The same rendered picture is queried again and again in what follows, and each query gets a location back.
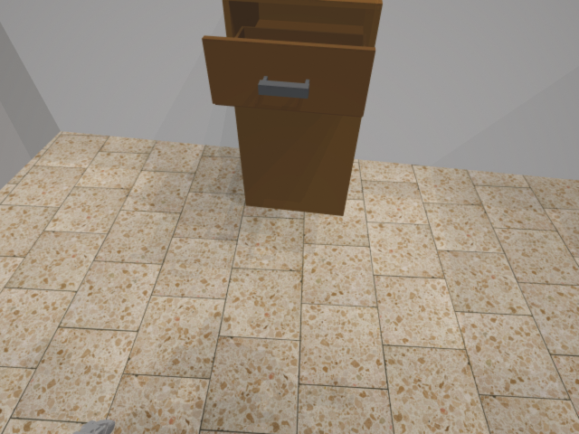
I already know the cabinet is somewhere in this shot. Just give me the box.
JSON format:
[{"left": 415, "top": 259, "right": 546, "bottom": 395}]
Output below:
[{"left": 223, "top": 0, "right": 383, "bottom": 216}]

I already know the handle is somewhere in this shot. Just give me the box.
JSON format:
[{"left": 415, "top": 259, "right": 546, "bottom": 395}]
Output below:
[{"left": 258, "top": 76, "right": 309, "bottom": 99}]

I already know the drawer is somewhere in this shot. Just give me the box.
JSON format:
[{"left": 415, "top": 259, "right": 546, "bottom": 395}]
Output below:
[{"left": 202, "top": 26, "right": 375, "bottom": 118}]

